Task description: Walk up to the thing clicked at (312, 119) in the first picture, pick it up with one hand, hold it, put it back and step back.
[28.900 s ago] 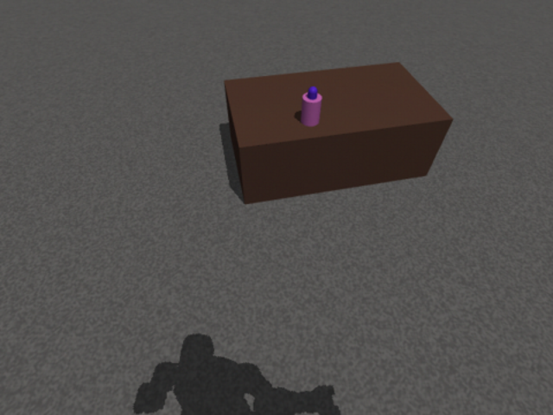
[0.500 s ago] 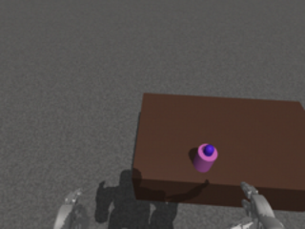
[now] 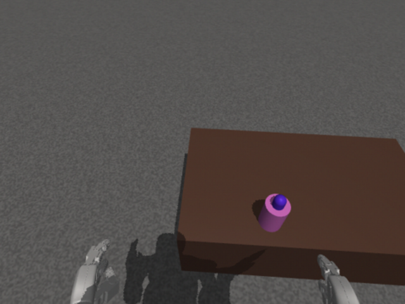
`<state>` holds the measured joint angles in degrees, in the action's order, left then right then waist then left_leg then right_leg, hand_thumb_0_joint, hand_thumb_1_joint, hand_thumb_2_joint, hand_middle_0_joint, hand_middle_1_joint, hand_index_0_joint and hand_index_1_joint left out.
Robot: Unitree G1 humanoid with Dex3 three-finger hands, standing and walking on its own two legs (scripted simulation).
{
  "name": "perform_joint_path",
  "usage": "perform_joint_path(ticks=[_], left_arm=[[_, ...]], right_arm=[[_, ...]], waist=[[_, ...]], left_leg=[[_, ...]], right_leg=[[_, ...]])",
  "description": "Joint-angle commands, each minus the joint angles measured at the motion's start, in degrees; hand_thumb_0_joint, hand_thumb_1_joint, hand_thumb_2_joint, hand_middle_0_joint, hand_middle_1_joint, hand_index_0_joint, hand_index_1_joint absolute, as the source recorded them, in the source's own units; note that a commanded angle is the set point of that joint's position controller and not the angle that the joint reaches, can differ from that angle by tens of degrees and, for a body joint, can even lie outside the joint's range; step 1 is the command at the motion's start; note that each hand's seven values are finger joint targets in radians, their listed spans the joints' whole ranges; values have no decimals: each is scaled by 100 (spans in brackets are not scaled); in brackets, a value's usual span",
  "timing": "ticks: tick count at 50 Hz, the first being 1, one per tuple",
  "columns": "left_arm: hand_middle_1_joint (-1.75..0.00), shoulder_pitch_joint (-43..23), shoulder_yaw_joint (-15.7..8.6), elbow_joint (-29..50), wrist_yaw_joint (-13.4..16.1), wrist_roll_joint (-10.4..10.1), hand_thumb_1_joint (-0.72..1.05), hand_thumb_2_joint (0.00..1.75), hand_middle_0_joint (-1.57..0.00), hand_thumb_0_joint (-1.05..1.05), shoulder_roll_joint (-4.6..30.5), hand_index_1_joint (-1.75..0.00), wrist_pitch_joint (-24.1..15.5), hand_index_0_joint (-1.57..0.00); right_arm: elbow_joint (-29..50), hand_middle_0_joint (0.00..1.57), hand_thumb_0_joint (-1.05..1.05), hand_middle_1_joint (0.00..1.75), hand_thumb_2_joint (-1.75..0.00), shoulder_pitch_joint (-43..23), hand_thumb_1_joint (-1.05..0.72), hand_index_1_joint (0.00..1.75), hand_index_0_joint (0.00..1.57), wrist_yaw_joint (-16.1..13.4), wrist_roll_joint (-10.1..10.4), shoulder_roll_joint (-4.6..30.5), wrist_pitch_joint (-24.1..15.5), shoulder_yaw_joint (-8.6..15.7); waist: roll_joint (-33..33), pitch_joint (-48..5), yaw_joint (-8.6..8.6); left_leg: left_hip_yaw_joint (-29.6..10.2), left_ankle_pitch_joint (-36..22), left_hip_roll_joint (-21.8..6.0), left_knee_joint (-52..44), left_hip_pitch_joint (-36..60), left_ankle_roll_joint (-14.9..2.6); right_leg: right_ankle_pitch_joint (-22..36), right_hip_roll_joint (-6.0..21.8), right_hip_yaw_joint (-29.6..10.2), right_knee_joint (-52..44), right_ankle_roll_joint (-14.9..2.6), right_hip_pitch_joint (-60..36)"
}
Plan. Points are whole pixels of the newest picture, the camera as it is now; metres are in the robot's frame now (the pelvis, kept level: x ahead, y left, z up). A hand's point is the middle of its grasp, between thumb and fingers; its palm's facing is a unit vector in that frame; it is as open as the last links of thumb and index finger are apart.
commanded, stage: home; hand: right
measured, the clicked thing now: (275, 210) +0.47 -0.22 -0.28
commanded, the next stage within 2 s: none
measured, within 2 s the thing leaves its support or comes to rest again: neither
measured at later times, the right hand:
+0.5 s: hand (318, 302) +0.16 -0.20 -0.05, palm faces +0.04 +0.98 -0.21, open 17.6 cm
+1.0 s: hand (315, 296) +0.17 -0.19 -0.05, palm faces +0.04 +0.98 -0.21, open 17.6 cm
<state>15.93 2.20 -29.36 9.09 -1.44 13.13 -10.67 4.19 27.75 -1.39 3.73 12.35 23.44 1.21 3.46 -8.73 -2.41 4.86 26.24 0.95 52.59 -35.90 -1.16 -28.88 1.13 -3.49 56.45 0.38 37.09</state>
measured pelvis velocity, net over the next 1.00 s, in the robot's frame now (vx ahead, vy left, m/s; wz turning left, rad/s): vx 0.01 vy -0.01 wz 0.01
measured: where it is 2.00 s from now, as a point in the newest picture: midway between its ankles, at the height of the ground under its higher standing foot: outside the picture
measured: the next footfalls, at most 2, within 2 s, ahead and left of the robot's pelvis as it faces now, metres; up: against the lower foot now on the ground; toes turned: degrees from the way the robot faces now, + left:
none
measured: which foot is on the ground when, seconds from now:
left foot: down 0.00-1.00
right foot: down 0.00-1.00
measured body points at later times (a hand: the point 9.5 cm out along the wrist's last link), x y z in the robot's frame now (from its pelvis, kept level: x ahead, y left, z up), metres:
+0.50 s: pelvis +0.00 -0.02 +0.00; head +0.02 -0.03 +0.45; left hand +0.16 +0.22 -0.06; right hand +0.16 -0.25 -0.03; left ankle +0.00 +0.11 -0.68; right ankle -0.01 -0.12 -0.68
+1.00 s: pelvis +0.01 -0.01 +0.00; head +0.03 -0.02 +0.45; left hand +0.17 +0.23 -0.07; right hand +0.17 -0.25 -0.03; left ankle +0.00 +0.11 -0.68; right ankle -0.01 -0.12 -0.68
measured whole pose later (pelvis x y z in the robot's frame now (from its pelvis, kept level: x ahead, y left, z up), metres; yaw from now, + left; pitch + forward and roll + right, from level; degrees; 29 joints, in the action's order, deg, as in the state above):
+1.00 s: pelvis +0.01 -0.01 +0.00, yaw +0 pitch +11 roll +3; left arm 16.6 2.4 -29.5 9.6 -1.0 12.5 -12.1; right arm 7.4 28.5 -1.4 2.9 13.1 25.7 1.6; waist 3.0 -9.5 -1.9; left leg 4.1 26.9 0.6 53.3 -36.9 0.0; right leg -30.2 0.7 -2.8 58.0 -0.7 38.4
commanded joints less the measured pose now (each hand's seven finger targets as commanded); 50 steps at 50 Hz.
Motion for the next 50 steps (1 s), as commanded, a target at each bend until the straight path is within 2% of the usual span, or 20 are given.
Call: perform_joint_path(ticks=[1,2,3,8,10,15,18,19,22,23,26,28,29,32,34,35,38,42,46,50], left_arm=[[-30,-441,-328,952,114,33,90,90,-20,0,684,-30,-362,-20],[-30,-441,-321,984,117,43,90,90,-20,0,669,-30,-364,-20],[-30,-428,-322,978,125,44,90,90,-20,0,665,-30,-375,-20],[-30,-429,-335,969,139,68,90,91,-20,0,667,-30,-420,-20],[-30,-402,-345,963,136,59,90,91,-20,0,679,-30,-438,-20],[-30,-345,-367,907,137,49,90,91,-20,0,719,-30,-459,-20],[-30,-345,-354,902,143,46,90,91,-20,0,713,-30,-465,-20],[-30,-381,-355,918,143,60,90,91,-20,0,698,-30,-463,-20],[-30,-419,-328,937,150,65,90,91,-20,0,676,-30,-488,-20],[-30,-400,-332,935,160,71,90,91,-20,0,666,-30,-501,-20],[-30,-400,-327,934,152,63,90,91,-20,0,684,-30,-510,-20],[-30,-394,-328,913,147,59,90,91,-20,0,678,-30,-511,-20],[-30,-379,-339,930,145,54,90,91,-20,0,684,-30,-521,-20],[-30,-354,-327,915,149,51,90,91,-20,0,682,-30,-518,-20],[-30,-323,-347,921,144,53,90,91,-20,0,695,-30,-522,-20],[-30,-302,-342,923,145,59,90,91,-20,0,672,-30,-512,-20],[-30,-283,-339,932,150,61,90,91,-20,0,676,-30,-500,-20],[-30,-264,-337,889,147,63,90,91,-20,0,665,-30,-492,-20],[-30,-287,-336,928,157,66,90,91,-20,0,661,-30,-476,-20],[-30,-283,-334,900,156,73,90,90,-20,0,656,-30,-458,-20]], right_arm=[[1086,5,0,5,-5,-53,56,5,5,-48,-72,797,-180,515],[1194,5,0,5,-5,-73,56,5,5,-65,-93,843,-187,556],[1164,5,0,5,-5,-89,57,5,5,-72,-116,824,-196,521],[1395,5,0,5,-4,-159,57,5,5,-76,-113,680,-211,341],[1313,5,0,5,-4,-66,58,5,5,-55,-89,565,-164,250],[1272,5,0,5,-4,53,57,5,5,-31,-81,642,-93,357],[1259,5,0,5,-4,-36,57,5,5,-29,-114,678,-60,389],[1347,5,0,5,-3,-36,59,5,5,-45,-129,736,-64,426],[1350,5,0,4,-2,-113,61,4,5,-46,-129,663,-67,332],[1466,5,0,4,-3,-139,60,4,5,-50,-133,732,-85,386],[1473,5,0,4,-2,-136,60,4,5,-19,-124,620,-39,239],[1459,4,0,4,-1,-115,61,4,4,-12,-119,617,-30,249],[1453,5,0,4,-2,-32,61,4,5,-22,-128,642,-17,308],[1535,5,0,4,-2,-111,61,4,5,-11,-120,686,-4,335],[1470,5,0,4,-2,-64,61,4,5,-12,-124,645,6,320],[1498,5,0,5,-3,45,59,5,5,-26,-131,725,2,406],[1459,5,0,4,-3,18,60,4,5,-11,-122,627,16,302],[1454,5,0,4,-3,36,60,4,5,-11,-101,649,-13,322],[1394,5,0,5,-4,65,58,5,5,-26,-109,724,-22,413],[1345,5,0,4,-3,55,60,4,5,-24,-123,661,-18,363]], waist=[[-280,-478,79],[-245,-455,103],[-261,-450,51],[117,-413,45],[-44,-386,24],[-51,-533,49],[-186,-451,13],[-73,-485,64],[-113,-323,27],[-40,-428,76],[106,-341,17],[153,-331,33],[120,-435,86],[169,-393,66],[31,-509,47],[61,-637,112],[-12,-630,18],[47,-666,54],[-194,-698,34],[-124,-636,33]], left_leg=[[-186,-1361,-21,-902,532,114],[-208,-1326,-34,-905,520,116],[-203,-1308,-27,-886,507,113],[-178,-1053,9,-832,355,57],[-137,-1023,36,-814,308,66],[-73,-1210,68,-668,307,57],[-81,-1146,68,-662,270,79],[-99,-1125,60,-687,310,67],[-104,-875,49,-737,236,78],[-118,-937,45,-721,288,64],[-89,-839,63,-652,133,52],[-61,-791,66,-632,116,51],[-63,-857,71,-598,148,39],[-47,-849,83,-557,88,48],[-42,-1065,83,-533,170,57],[-41,-1193,75,-528,271,50],[-57,-1253,83,-536,247,57],[-44,-1500,73,-516,323,55],[-117,-1653,48,-627,442,86],[-138,-1691,34,-659,450,87]], right_leg=[[1444,-153,139,-762,-205,-255],[1396,-159,155,-741,-205,-225],[1381,-149,149,-752,-214,-249],[1178,-114,116,-865,-149,-304],[1167,-92,77,-887,-148,-271],[1517,-44,-34,-894,-115,-348],[1419,-30,-50,-905,-121,-299],[1388,-50,-23,-901,-112,-277],[1059,-54,-29,-959,-121,-171],[1133,-63,-8,-938,-118,-222],[1064,-7,-128,-1046,-79,-245],[1027,7,-183,-1083,-66,-233],[1126,24,-217,-1076,-52,-257],[1175,41,-254,-1089,-31,-257],[1470,41,-242,-1005,-38,-318],[1638,11,-198,-944,-45,-349],[1663,-3,-146,-901,-69,-380],[2031,-28,-118,-831,-64,-428],[1913,-101,20,-722,-138,-357],[1920,-115,44,-705,-143,-358]])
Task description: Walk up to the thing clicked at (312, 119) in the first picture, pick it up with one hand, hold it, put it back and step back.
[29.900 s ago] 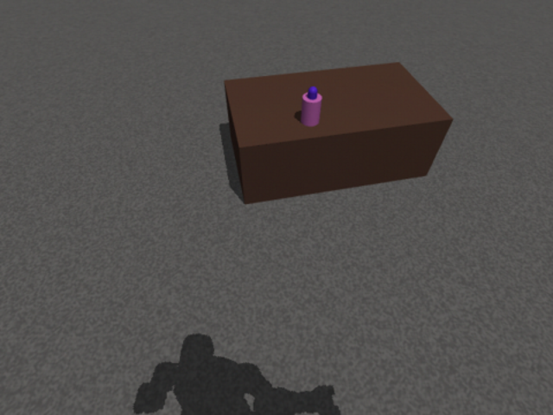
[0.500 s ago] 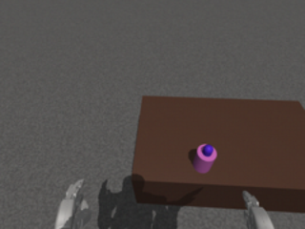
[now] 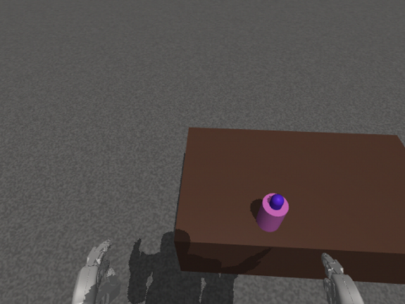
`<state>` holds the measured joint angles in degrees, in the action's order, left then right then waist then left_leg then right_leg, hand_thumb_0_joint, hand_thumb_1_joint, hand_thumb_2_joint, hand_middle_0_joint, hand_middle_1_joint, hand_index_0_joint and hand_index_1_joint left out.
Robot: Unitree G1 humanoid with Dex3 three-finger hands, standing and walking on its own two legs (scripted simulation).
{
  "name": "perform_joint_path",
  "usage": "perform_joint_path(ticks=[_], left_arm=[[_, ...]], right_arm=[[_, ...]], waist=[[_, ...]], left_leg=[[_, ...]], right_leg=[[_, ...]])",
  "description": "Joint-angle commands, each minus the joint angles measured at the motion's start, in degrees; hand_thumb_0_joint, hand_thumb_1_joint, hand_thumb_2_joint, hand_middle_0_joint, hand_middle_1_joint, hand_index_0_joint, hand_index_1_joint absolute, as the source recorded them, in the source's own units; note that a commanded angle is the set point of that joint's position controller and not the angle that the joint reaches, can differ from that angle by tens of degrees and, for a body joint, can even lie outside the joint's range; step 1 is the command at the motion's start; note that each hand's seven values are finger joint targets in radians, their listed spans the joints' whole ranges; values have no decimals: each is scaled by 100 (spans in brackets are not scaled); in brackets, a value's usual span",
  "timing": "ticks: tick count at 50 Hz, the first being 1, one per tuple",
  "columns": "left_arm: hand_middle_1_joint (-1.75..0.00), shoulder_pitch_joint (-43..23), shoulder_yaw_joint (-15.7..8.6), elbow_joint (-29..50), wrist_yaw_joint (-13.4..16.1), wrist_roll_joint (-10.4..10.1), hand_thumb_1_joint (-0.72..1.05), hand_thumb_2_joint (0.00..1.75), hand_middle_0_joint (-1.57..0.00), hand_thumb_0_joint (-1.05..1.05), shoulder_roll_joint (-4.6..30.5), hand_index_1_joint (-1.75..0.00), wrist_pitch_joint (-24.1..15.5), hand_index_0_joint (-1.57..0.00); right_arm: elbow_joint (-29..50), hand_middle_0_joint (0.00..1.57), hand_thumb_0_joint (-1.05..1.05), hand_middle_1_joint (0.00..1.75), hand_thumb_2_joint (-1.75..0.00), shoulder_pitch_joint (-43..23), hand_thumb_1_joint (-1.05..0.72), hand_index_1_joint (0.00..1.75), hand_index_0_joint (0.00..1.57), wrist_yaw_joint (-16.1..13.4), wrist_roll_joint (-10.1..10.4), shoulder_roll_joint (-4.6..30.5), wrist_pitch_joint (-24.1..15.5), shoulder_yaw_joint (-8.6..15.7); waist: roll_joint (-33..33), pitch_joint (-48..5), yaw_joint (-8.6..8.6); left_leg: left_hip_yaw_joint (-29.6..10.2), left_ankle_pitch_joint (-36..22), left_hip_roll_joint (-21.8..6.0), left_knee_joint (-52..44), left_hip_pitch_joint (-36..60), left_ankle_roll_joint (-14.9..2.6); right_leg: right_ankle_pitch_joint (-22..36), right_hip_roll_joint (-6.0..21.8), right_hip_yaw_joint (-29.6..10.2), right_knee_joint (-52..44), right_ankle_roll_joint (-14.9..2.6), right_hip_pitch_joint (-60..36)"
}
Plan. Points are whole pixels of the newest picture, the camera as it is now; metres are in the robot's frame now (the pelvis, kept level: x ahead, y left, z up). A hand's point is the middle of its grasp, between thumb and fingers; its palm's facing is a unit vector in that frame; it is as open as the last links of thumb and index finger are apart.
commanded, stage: home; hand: right
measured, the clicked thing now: (273, 209) +0.46 -0.21 -0.27
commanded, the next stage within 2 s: stand in 1.38 s
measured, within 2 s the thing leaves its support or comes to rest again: neither
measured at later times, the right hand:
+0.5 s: hand out of the picture +0.15 -0.18 -0.05, palm faces +0.05 +0.98 -0.21, open 17.6 cm
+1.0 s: hand out of the picture +0.12 -0.23 -0.10, palm faces +0.00 +0.95 -0.33, open 17.4 cm
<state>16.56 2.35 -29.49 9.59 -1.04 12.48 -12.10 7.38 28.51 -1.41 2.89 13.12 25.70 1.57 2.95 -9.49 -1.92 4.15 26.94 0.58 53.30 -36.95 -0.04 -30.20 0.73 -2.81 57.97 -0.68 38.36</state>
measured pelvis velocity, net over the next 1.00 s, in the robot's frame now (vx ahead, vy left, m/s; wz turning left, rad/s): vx -0.01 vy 0.00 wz -0.01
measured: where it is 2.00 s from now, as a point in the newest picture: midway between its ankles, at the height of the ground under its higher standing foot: outside the picture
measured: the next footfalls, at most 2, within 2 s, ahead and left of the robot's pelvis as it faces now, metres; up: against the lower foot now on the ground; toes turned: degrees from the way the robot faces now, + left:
none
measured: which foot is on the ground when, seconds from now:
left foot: down 0.00-1.00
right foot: down 0.00-1.00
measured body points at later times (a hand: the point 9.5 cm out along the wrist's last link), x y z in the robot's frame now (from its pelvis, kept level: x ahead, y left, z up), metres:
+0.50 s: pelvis -0.01 +0.00 +0.00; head +0.01 +0.00 +0.45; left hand +0.15 +0.25 -0.06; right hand +0.15 -0.23 -0.03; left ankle +0.00 +0.12 -0.68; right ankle -0.01 -0.11 -0.68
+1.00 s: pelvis -0.01 +0.00 +0.03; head +0.01 -0.02 +0.48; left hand +0.12 +0.27 -0.08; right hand +0.12 -0.28 -0.07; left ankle +0.00 +0.12 -0.68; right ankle -0.01 -0.11 -0.68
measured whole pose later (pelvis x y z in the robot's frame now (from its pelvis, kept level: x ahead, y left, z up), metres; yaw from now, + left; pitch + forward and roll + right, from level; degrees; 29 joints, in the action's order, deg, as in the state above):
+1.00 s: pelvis -0.01 +0.00 +0.03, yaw +0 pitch +2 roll +1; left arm 10.1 -0.8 -46.8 0.4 3.3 17.4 -2.5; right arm -34.7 13.7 -0.9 -2.7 17.8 2.2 1.9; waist -0.9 0.3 0.4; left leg 2.4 22.0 -1.6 44.0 -23.8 0.5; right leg -23.6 -1.5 -1.0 45.3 -1.6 23.6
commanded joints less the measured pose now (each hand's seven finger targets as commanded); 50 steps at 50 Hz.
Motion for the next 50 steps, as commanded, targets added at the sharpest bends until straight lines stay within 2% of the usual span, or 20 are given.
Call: perform_joint_path(ticks=[1,4,9,10,15,24,26,27,29,30,37,38,39,40,41,42,43,44,46,50], left_arm=[[-30,-363,-340,921,112,23,90,90,-20,0,713,-30,-326,-20],[-30,-359,-343,886,110,32,90,90,-20,0,726,-30,-321,-20],[-30,-384,-347,887,97,23,90,90,-20,0,724,-30,-321,-20],[-30,-367,-377,904,103,24,90,90,-20,0,755,-30,-328,-20],[-30,-485,-335,951,104,32,90,90,-20,0,718,-30,-335,-20],[-30,-401,-353,914,131,34,90,90,-20,0,734,-30,-340,-20],[-30,-424,-340,907,131,34,90,90,-20,0,733,-30,-340,-20],[-30,-411,-344,907,134,32,90,90,-20,0,742,-30,-345,-20],[-30,-426,-348,879,127,23,90,90,-20,0,752,-30,-359,-20],[-30,-421,-351,891,127,20,90,90,-20,0,744,-30,-357,-20],[-30,-435,-348,900,128,21,90,90,-20,0,745,-30,-356,-20],[-30,-1090,-616,-469,-213,763,90,90,-20,0,1619,-30,255,-20],[-30,-775,-656,-482,-410,753,90,90,-20,0,1509,-30,467,-20],[-30,-736,-628,-503,-495,722,90,90,-20,0,1373,-30,530,-20],[-30,-712,-634,-545,-565,698,90,90,-20,0,1306,-30,597,-20],[-30,-687,-670,-670,-617,644,90,90,-20,0,1343,-30,620,-20],[-30,-777,-672,-784,-708,545,90,90,-20,0,1408,-30,654,-20],[-31,-791,-665,-905,-776,488,90,90,-20,0,1483,-31,693,-20],[-30,-813,-692,-1061,-844,421,90,90,-20,0,1511,-30,751,-20],[-30,-931,-667,-1434,-874,422,90,90,-20,0,1433,-30,850,-20]], right_arm=[[1046,5,0,5,-3,-53,59,5,5,-21,-28,591,-232,328],[1069,5,0,5,-3,-63,59,5,5,-23,-25,598,-250,339],[1061,5,0,4,-2,-151,60,4,5,-30,-21,647,-271,378],[1017,5,0,5,-3,-37,58,5,5,-21,-32,605,-269,362],[1046,5,0,5,-4,-184,57,5,5,-32,3,591,-311,335],[1070,5,0,5,-4,-83,57,5,5,-48,-21,665,-338,383],[1078,5,0,5,-4,-54,58,5,5,-55,-12,656,-334,350],[1029,5,0,5,-4,-84,58,5,5,-49,-12,601,-318,309],[1046,5,0,4,-3,-153,59,4,5,-40,4,569,-317,278],[1098,5,0,5,-4,-95,57,5,5,-44,-6,643,-316,357],[1012,5,0,5,-3,-61,58,5,5,-33,5,660,-289,359],[-998,5,0,5,-5,-1401,55,5,5,-148,-756,1262,-1573,414],[-1956,5,0,6,-7,-1199,52,6,5,-108,-595,1253,-2043,456],[-2170,5,0,6,-7,-1189,52,6,5,-69,-589,1272,-2284,437],[-2280,6,0,6,-9,-1303,48,6,6,-25,-697,1374,-2421,414],[-2501,4,0,4,-1,-1346,56,4,4,26,-748,1343,-2506,338],[-2731,5,0,4,-3,-1449,58,4,5,60,-678,1284,-2529,310],[-2943,5,0,5,-4,-1445,57,5,5,69,-622,1219,-2543,297],[-3384,5,0,5,-6,-1587,54,5,5,37,-553,1221,-2584,319],[-4064,5,0,5,-5,-1756,55,5,5,5,-548,1241,-2731,299]], waist=[[-150,-538,-40],[21,-500,-16],[58,-304,-15],[-4,-474,-16],[-167,-302,-44],[-125,-537,-48],[-36,-382,-8],[-49,-382,-68],[-26,-340,-56],[81,-398,16],[-53,-288,-29],[-592,743,359],[-829,175,266],[-864,45,235],[-688,237,205],[-438,232,196],[-134,255,181],[-98,200,214],[-175,106,258],[-162,294,266]], left_leg=[[-76,-1720,66,-764,541,-9],[-71,-1665,67,-743,497,-32],[-50,-1258,74,-811,405,-38],[-35,-1388,81,-761,463,-47],[-93,-996,66,-912,386,-19],[-118,-1341,54,-847,478,-11],[-94,-1232,57,-833,432,-21],[-75,-1132,69,-842,374,-22],[-60,-1129,71,-825,374,-30],[-53,-1183,76,-785,383,-49],[-48,-989,78,-858,343,-36],[-635,-1064,-264,-1204,1417,-374],[-954,-1424,-514,-1338,1923,-537],[-1251,-1637,-649,-1393,2044,-591],[-1237,-1626,-674,-1427,1606,-582],[-1005,-1737,-602,-1364,1498,-496],[-829,-1652,-533,-1341,1455,-481],[-753,-1795,-491,-1329,1543,-398],[-729,-1805,-475,-1402,1763,-240],[-794,-1462,-537,-1760,2157,-229]], right_leg=[[1966,-83,-13,-854,-52,-462],[1984,-70,-21,-897,-27,-489],[1550,-58,-45,-1016,-32,-360],[1721,-51,-57,-1002,-27,-471],[1197,-79,0,-970,-68,-288],[1518,-98,27,-864,-80,-393],[1428,-90,15,-926,-54,-311],[1342,-73,-4,-965,-63,-327],[1357,-64,-19,-1004,-49,-329],[1463,-57,-34,-1013,-27,-387],[1234,-57,-38,-1034,-60,-295],[2114,127,-382,-1404,-274,-417],[2337,120,-243,-1238,-250,-681],[2340,139,-225,-1284,-239,-756],[2201,117,-198,-1407,-238,-926],[2281,139,-230,-1602,-329,-1337],[2280,134,-285,-1808,-338,-1588],[2485,159,-395,-1943,-331,-1730],[2448,209,-552,-2111,-335,-1814],[1843,251,-629,-2573,-322,-1772]])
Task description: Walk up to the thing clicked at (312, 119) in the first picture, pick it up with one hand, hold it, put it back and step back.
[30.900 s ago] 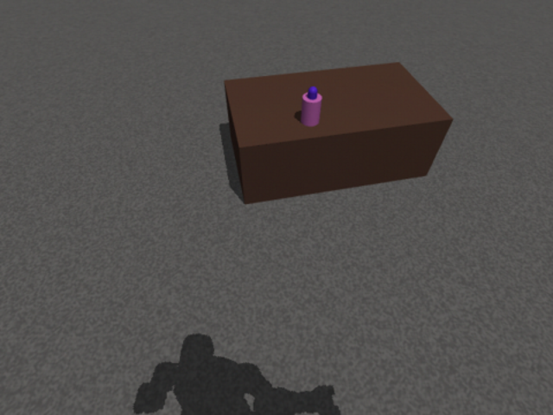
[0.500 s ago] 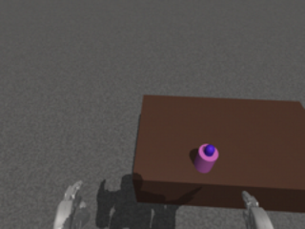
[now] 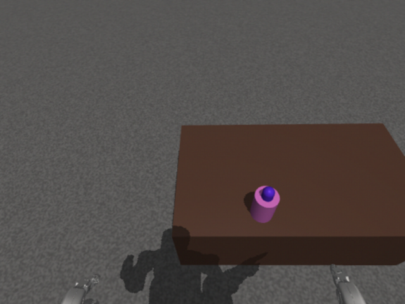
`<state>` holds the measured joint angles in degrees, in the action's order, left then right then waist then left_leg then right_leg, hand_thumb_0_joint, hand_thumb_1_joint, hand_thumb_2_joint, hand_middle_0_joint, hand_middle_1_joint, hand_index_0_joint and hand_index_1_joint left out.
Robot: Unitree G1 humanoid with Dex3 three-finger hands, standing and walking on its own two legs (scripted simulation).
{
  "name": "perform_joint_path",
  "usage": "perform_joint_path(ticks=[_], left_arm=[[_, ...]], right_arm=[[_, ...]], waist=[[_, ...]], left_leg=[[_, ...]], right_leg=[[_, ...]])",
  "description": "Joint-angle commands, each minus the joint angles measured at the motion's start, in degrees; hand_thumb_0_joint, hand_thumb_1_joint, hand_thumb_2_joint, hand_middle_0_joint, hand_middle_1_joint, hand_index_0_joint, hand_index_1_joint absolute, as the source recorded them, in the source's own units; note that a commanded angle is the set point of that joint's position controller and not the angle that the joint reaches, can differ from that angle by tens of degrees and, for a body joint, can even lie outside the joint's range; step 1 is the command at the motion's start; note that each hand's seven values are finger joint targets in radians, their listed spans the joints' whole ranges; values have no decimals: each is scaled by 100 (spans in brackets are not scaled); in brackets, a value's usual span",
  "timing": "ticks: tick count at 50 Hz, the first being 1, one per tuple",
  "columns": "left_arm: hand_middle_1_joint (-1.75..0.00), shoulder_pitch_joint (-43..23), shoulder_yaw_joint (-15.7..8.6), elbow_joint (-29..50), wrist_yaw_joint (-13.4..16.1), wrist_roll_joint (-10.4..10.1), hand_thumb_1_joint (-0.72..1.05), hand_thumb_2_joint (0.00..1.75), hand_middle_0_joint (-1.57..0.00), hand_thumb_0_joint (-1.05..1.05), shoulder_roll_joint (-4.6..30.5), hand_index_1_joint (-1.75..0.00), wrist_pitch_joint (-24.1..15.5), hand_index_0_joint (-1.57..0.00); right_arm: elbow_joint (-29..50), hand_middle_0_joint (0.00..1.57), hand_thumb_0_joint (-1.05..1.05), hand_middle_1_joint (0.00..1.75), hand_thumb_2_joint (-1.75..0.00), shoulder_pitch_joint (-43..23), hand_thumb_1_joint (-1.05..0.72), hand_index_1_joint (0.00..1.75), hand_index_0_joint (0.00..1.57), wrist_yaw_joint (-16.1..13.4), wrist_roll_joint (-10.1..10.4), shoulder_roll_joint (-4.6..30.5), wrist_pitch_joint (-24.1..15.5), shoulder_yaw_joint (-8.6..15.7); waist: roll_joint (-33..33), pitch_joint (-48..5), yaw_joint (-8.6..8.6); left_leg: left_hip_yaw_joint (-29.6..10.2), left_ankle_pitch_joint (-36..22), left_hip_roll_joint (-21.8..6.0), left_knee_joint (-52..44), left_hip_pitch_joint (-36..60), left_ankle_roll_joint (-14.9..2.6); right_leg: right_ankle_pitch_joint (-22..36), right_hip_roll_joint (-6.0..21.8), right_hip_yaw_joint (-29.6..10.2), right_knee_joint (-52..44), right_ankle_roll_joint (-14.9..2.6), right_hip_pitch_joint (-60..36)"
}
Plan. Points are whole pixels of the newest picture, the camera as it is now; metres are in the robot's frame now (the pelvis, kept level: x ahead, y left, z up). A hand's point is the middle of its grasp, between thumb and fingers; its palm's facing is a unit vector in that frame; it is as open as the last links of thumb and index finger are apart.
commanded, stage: home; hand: right
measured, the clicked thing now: (265, 201) +0.48 -0.20 -0.30
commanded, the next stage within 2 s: stand in 0.38 s
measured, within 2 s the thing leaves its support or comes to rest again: neither
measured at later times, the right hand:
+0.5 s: hand out of the picture +0.05 -0.24 -0.12, palm faces +0.01 +0.93 -0.36, open 17.5 cm
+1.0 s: hand out of the picture +0.06 -0.22 -0.12, palm faces -0.01 +0.94 -0.35, open 8.3 cm
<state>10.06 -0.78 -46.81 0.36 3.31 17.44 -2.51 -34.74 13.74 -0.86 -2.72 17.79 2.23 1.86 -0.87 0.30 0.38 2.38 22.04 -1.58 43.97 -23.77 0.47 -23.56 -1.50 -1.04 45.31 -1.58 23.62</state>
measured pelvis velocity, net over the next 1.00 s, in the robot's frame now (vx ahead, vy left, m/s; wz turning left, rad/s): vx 0.00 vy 0.02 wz -0.01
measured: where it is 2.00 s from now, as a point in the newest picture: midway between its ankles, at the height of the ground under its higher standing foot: outside the picture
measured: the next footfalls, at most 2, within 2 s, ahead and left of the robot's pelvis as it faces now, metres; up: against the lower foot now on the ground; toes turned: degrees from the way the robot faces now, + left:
none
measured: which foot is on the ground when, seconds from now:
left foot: down 0.00-1.00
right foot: down 0.00-1.00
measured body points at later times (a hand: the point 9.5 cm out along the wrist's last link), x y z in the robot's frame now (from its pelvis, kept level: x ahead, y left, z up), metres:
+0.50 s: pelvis +0.00 +0.00 +0.03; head +0.00 +0.01 +0.48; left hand +0.08 +0.28 -0.11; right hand +0.05 -0.29 -0.09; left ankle +0.01 +0.13 -0.71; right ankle +0.00 -0.10 -0.71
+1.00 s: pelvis +0.00 +0.02 +0.04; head +0.00 +0.03 +0.49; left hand +0.06 +0.31 -0.11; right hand +0.06 -0.27 -0.10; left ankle +0.01 +0.13 -0.71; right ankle +0.00 -0.10 -0.71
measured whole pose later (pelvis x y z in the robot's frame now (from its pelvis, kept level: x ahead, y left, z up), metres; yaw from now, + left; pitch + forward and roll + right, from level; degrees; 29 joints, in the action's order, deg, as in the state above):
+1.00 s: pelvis +0.00 +0.02 +0.04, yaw -1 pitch -3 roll +0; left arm 7.3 0.1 -68.2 -0.2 0.9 18.4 -0.2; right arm -65.7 7.9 -1.2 -1.3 17.9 -1.1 0.1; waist 0.8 3.1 0.0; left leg 3.5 10.2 -0.1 19.1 -5.7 -1.0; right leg -10.5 -0.2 -2.3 18.8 0.6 5.0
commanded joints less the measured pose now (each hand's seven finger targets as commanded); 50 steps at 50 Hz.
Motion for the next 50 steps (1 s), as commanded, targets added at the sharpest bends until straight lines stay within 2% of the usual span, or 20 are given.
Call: perform_joint_path(ticks=[1,3,6,10,12,14,15,23,24,26,27,28,30,35,37,40,42,44,48,50], left_arm=[[-30,-310,-370,234,52,-23,90,90,-20,0,974,-30,-94,-20],[-30,-307,-374,64,50,-45,90,90,-20,0,1006,-30,-68,-20],[-30,-332,-373,-182,57,-94,90,90,-20,0,1055,-30,-34,-20],[-30,-381,-359,-527,57,-130,90,90,-20,0,1110,-30,36,-20],[-30,-355,-354,-712,52,-148,90,90,-20,0,1156,-30,65,-20],[-30,-287,-337,-892,51,-168,90,90,-20,0,1148,-30,80,-20],[-30,-278,-323,-958,49,-175,90,90,-20,0,1126,-30,84,-20],[-30,-426,-272,-1375,42,-186,90,90,-20,0,1112,-30,108,-20],[-30,-432,-257,-1427,38,-182,90,90,-20,0,1115,-30,110,-20],[-30,-534,-256,-1497,37,-178,90,90,-20,0,1119,-30,131,-20],[-30,-494,-232,-1552,28,-191,90,90,-20,0,1061,-30,145,-20],[-30,-468,-224,-1587,29,-172,90,90,-20,0,1099,-30,138,-20],[-30,-529,-220,-1634,14,-192,90,90,-20,0,1130,-30,146,-20],[-30,-605,-183,-1725,20,-190,90,90,-20,0,1105,-30,143,-20],[-30,-519,-153,-1767,23,-191,90,90,-20,0,1106,-30,134,-20],[-30,-598,-149,-1795,29,-205,90,90,-20,0,1165,-30,138,-20],[-30,-581,-139,-1795,28,-212,90,90,-20,0,1172,-30,140,-20],[-30,-518,-107,-1816,33,-204,90,90,-20,0,1120,-30,126,-20],[-30,-548,-131,-1837,43,-226,90,90,-20,0,1255,-30,124,-20],[-30,-478,-95,-1864,41,-218,90,90,-20,0,1213,-30,103,-20]], right_arm=[[-16,5,0,5,-5,-257,55,5,5,-67,2,797,-418,266],[-325,5,0,6,-7,-302,52,6,5,-80,3,843,-467,245],[-751,5,0,5,-4,-298,56,5,5,-103,29,894,-480,217],[-1245,5,0,5,-5,-383,55,5,5,-129,70,941,-460,180],[-1495,5,0,5,-5,-338,55,5,5,-142,82,941,-462,162],[-1702,5,0,5,-4,-317,56,5,5,-142,90,925,-468,143],[-1802,5,0,5,-4,-354,56,5,5,-146,98,986,-465,142],[-2292,5,0,5,-4,-509,57,5,5,-168,117,1064,-474,70],[-2335,5,0,5,-5,-537,56,5,5,-152,123,1027,-473,51],[-2421,20,0,21,-21,-555,40,21,20,-164,109,1062,-456,55],[-2459,20,0,29,-29,-602,32,29,20,-163,115,1085,-450,50],[-2473,20,0,30,-37,-634,24,30,20,-154,121,1121,-456,65],[-2562,20,0,30,-53,-542,8,30,20,-142,119,1074,-447,38],[-2636,20,0,30,-90,-643,-32,30,20,-132,131,1146,-446,45],[-2656,20,0,30,-90,-755,-48,30,20,-118,144,1159,-446,32],[-2731,20,0,30,-90,-693,-72,30,20,-116,138,1209,-415,39],[-2733,20,0,30,-90,-730,-88,30,20,-105,143,1228,-419,46],[-2738,20,0,30,-90,-780,-90,30,20,-100,149,1268,-426,44],[-2796,20,0,30,-90,-725,-90,30,20,-100,156,1239,-425,33],[-2772,20,0,30,-90,-840,-90,30,20,-83,177,1233,-439,31]], waist=[[236,-649,59],[219,-425,50],[300,-296,54],[326,-48,39],[296,-37,50],[255,-129,34],[141,-3,8],[-126,15,-20],[-61,105,-21],[-93,154,-12],[-124,316,-36],[-40,202,-31],[16,304,1],[62,140,15],[113,127,-28],[110,247,7],[49,148,23],[33,85,-14],[97,139,4],[200,84,-22]], left_leg=[[-614,-1103,-348,-917,971,-279],[-622,-1269,-370,-1096,1092,-276],[-523,-1533,-354,-1249,1169,-232],[-515,-1337,-373,-1668,1331,-175],[-519,-1433,-399,-1861,1479,-140],[-493,-1625,-423,-1948,1644,-118],[-526,-1516,-438,-2055,1635,-112],[-585,-1669,-564,-2468,1762,-109],[-592,-1584,-542,-2498,1709,-99],[-598,-1426,-567,-2591,1707,-103],[-607,-1214,-561,-2654,1662,-112],[-619,-1344,-574,-2644,1728,-121],[-617,-1089,-550,-2743,1644,-108],[-653,-1198,-599,-2813,1750,-156],[-643,-1396,-595,-2782,1888,-144],[-631,-1032,-573,-2857,1740,-160],[-640,-1058,-585,-2884,1834,-170],[-643,-1299,-618,-2867,1850,-189],[-656,-1208,-617,-2984,1812,-188],[-651,-1578,-623,-2899,1982,-189]], right_leg=[[1295,467,-794,-1339,-220,-347],[1368,515,-861,-1579,-223,-321],[1825,627,-949,-1912,-215,-705],[1535,663,-951,-2409,-175,-894],[1582,657,-925,-2526,-162,-1040],[1898,668,-890,-2600,-125,-1230],[1711,647,-873,-2683,-105,-1214],[1911,661,-756,-2830,-50,-1597],[1757,645,-728,-2874,-31,-1554],[1571,644,-734,-2920,-38,-1545],[1404,633,-733,-2966,-32,-1425],[1464,649,-719,-2986,-27,-1516],[1253,630,-717,-3023,-11,-1482],[1509,678,-686,-3016,3,-1586],[1561,689,-664,-3035,27,-1503],[1305,707,-698,-3096,33,-1474],[1376,701,-684,-3058,20,-1443],[1676,746,-671,-3050,32,-1575],[1662,745,-651,-2999,37,-1602],[1800,766,-649,-2996,53,-1542]])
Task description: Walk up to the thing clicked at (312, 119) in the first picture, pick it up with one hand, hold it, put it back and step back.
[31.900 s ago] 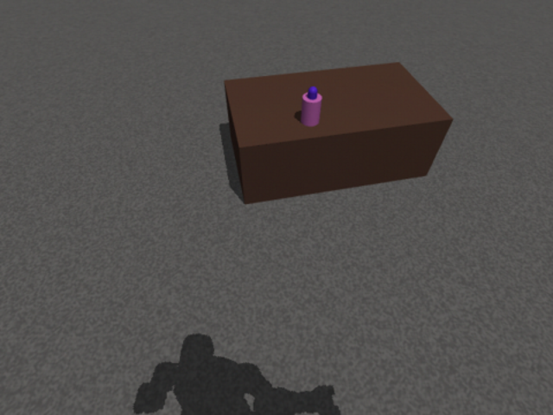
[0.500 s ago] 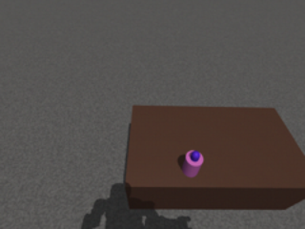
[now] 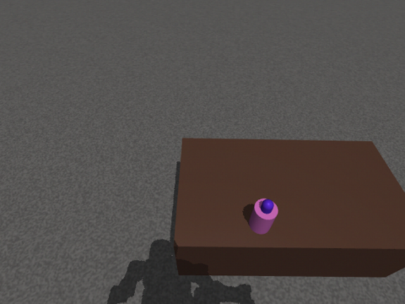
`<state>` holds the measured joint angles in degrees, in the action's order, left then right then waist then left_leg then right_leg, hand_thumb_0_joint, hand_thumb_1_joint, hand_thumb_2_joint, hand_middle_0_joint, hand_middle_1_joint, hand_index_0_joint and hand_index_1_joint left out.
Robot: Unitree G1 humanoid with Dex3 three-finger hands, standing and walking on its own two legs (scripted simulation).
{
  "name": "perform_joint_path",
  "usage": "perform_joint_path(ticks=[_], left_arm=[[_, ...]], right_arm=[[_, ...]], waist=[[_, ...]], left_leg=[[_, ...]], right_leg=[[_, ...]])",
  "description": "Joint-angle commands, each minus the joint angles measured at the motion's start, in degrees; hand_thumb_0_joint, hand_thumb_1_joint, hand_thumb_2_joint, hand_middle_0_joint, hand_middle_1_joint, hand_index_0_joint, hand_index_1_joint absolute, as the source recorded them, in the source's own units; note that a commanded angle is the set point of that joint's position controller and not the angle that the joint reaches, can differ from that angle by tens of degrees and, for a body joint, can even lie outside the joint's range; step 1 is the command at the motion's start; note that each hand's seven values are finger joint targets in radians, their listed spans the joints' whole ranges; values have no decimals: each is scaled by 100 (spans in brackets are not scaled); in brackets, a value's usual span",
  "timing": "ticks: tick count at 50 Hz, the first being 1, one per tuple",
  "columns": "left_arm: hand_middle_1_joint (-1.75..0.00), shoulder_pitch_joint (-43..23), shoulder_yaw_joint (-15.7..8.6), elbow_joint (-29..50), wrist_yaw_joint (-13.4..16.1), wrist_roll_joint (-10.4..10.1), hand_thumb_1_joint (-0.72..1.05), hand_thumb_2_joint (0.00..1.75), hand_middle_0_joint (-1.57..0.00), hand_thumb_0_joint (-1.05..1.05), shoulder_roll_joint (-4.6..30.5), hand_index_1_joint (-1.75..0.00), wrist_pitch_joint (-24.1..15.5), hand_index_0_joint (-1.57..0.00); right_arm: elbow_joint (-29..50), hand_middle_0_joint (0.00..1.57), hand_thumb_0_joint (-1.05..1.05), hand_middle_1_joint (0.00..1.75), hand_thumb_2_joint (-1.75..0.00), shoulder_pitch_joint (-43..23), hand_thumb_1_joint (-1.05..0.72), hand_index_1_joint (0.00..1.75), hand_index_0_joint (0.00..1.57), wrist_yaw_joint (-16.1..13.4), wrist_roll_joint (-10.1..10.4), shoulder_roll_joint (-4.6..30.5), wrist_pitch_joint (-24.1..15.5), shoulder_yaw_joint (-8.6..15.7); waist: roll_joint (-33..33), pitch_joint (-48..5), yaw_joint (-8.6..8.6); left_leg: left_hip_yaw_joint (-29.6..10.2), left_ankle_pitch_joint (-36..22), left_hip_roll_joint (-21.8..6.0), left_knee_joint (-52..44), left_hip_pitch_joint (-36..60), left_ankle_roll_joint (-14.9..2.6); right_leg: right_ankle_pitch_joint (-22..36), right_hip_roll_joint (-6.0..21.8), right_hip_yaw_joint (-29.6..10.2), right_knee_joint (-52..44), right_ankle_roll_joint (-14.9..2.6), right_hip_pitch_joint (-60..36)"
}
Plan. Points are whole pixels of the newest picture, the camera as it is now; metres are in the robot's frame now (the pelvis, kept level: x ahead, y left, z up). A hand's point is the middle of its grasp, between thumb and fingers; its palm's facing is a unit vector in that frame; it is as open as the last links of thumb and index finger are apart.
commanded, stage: stand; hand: right
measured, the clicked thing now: (264, 213) +0.48 -0.22 -0.34
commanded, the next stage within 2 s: step back in 2.00 s
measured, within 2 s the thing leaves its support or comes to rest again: neither
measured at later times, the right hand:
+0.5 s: hand out of the picture +0.07 -0.24 -0.16, palm faces -0.01 +0.93 -0.36, open 7.4 cm
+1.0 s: hand out of the picture +0.09 -0.24 -0.15, palm faces -0.01 +0.93 -0.36, open 7.4 cm
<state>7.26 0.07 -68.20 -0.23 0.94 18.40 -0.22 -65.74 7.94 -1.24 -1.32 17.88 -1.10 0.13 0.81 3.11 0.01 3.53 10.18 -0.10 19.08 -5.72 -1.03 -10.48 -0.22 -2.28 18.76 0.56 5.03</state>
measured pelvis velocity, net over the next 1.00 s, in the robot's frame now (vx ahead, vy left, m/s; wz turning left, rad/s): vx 0.02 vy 0.01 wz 0.01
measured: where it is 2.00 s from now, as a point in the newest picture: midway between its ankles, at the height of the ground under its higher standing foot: outside the picture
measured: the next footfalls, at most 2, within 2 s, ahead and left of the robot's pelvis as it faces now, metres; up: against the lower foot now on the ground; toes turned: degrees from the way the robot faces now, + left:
none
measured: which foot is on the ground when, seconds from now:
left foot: down 0.00-1.00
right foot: down 0.00-1.00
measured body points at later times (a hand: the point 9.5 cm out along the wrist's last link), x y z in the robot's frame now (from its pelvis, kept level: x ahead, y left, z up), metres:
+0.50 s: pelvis +0.01 +0.01 +0.00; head +0.01 +0.02 +0.45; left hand +0.08 +0.30 -0.14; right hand +0.07 -0.29 -0.13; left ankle +0.01 +0.10 -0.75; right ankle +0.00 -0.13 -0.75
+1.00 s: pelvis +0.02 +0.01 +0.00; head +0.02 +0.01 +0.45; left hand +0.09 +0.30 -0.14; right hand +0.09 -0.29 -0.13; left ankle +0.01 +0.10 -0.75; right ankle +0.00 -0.13 -0.75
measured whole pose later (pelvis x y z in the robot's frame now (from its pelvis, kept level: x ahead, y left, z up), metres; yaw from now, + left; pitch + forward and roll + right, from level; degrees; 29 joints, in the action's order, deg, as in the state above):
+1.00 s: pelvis +0.02 +0.01 +0.00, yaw +1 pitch -2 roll +0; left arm 6.5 0.7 -66.0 0.0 0.4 19.1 -0.6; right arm -66.3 6.4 -0.7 -0.7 19.0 -1.2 0.3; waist 1.0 2.4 0.4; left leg 3.1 10.4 0.9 17.2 -4.5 -1.5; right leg -11.2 0.8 -1.9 17.4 1.2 3.8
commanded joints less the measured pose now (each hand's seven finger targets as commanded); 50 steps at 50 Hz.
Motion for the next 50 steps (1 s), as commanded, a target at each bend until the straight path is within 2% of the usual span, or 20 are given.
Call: perform_joint_path(ticks=[1,3,7,8,11,12,15,17,20,24,26,27,30,32,37,43,45,50], left_arm=[[-30,-226,-186,304,103,15,90,90,-20,0,1103,-30,-133,-20],[-30,-239,-188,311,110,11,90,90,-20,0,1131,-30,-129,-20],[-30,-203,-162,327,117,-8,90,90,-20,0,1096,-30,-137,-20],[-30,-232,-169,351,122,0,90,90,-20,0,1133,-30,-138,-20],[-30,-263,-173,365,131,-17,90,90,-20,0,1148,-30,-121,-20],[-30,-208,-155,350,128,-14,90,90,-20,0,1102,-30,-118,-20],[-30,-222,-161,364,126,-8,90,90,-20,0,1156,-30,-121,-20],[-30,-251,-167,369,121,-3,90,90,-20,0,1161,-30,-117,-20],[-30,-331,-183,389,107,-22,90,90,-20,0,1171,-30,-103,-20],[-30,-254,-176,419,107,-15,90,90,-20,0,1154,-30,-126,-20],[-30,-277,-173,425,104,-20,90,90,-20,0,1150,-30,-125,-20],[-30,-255,-169,432,108,-12,90,90,-20,0,1168,-30,-129,-20],[-30,-306,-182,462,115,-11,90,90,-20,0,1200,-30,-133,-20],[-30,-271,-164,452,109,-25,90,90,-20,0,1190,-30,-137,-20],[-30,-228,-155,478,118,-25,90,90,-20,0,1182,-30,-131,-20],[-30,-228,-158,470,122,-33,90,90,-20,0,1220,-30,-129,-20],[-30,-245,-167,511,123,-39,90,90,-20,0,1250,-30,-137,-20],[-30,-237,-170,505,123,-23,90,90,-20,0,1254,-30,-139,-20]], right_arm=[[322,20,0,30,-90,-194,-90,30,20,-48,35,1238,-111,201],[301,20,0,30,-90,-179,-90,30,20,-46,35,1240,-105,198],[275,20,0,30,-90,-182,-90,30,20,-46,44,1226,-104,190],[298,20,0,30,-90,-235,-90,30,20,-48,49,1255,-110,202],[259,20,0,30,-90,-210,-90,30,20,-53,50,1240,-113,191],[267,20,0,30,-90,-248,-90,30,20,-49,58,1275,-104,197],[277,20,0,30,-90,-267,-90,30,20,-47,59,1270,-101,201],[263,20,0,30,-90,-276,-90,30,20,-35,52,1275,-89,206],[263,20,0,30,-90,-274,-90,30,20,-28,47,1295,-86,213],[311,20,0,30,-90,-371,-90,30,20,-29,57,1348,-130,236],[273,20,0,30,-90,-286,-90,30,20,-25,67,1354,-128,234],[296,20,0,30,-90,-352,-90,30,20,-23,62,1330,-126,234],[282,20,0,30,-90,-307,-90,30,20,-16,58,1358,-98,248],[273,20,0,30,-90,-343,-90,30,20,-2,71,1356,-105,238],[261,20,0,30,-90,-334,-90,30,20,-7,78,1360,-117,236],[242,20,0,30,-90,-310,-90,30,20,-11,82,1345,-106,221],[250,20,0,30,-90,-275,-90,30,20,-10,76,1358,-99,218],[263,20,0,30,-90,-313,-90,30,20,-1,76,1342,-99,212]], waist=[[-38,-309,32],[-52,-289,44],[-90,-293,31],[-119,-435,45],[-146,-460,32],[-180,-354,19],[-111,-349,31],[-131,-163,40],[-160,-92,51],[-110,-355,0],[-147,-229,39],[-59,-306,27],[-25,-340,57],[-7,-308,48],[-141,-496,46],[-6,-369,62],[-68,-443,56],[-89,-340,64]], left_leg=[[-736,-587,-788,-373,210,-58],[-725,-525,-766,-400,152,-52],[-694,-853,-770,-341,230,-51],[-702,-1111,-788,-296,330,-48],[-689,-1309,-797,-307,331,-27],[-687,-1128,-776,-330,234,-32],[-695,-1052,-776,-359,210,-34],[-725,-409,-747,-475,83,-40],[-786,-185,-766,-612,2,-38],[-784,-845,-792,-499,250,-49],[-779,-618,-772,-527,211,-32],[-787,-787,-789,-466,296,-48],[-775,-537,-763,-489,217,-57],[-795,-616,-764,-489,234,-47],[-744,-1225,-783,-378,416,-38],[-744,-1137,-763,-387,358,-30],[-725,-1280,-777,-358,351,-41],[-767,-992,-762,-416,219,-25]], right_leg=[[663,660,-519,-338,-153,196],[622,650,-493,-331,-139,189],[892,693,-506,-350,-126,163],[1059,699,-479,-275,-143,80],[1128,695,-451,-250,-142,14],[1003,693,-441,-309,-123,58],[957,703,-443,-330,-124,34],[546,695,-463,-400,-116,183],[428,685,-453,-361,-152,208],[681,705,-440,-331,-144,130],[577,709,-446,-369,-136,235],[673,717,-433,-349,-141,213],[580,726,-437,-388,-139,176],[594,737,-450,-389,-154,192],[990,735,-394,-307,-156,102],[978,749,-411,-330,-148,137],[1103,765,-408,-331,-156,49],[906,773,-403,-380,-148,56]])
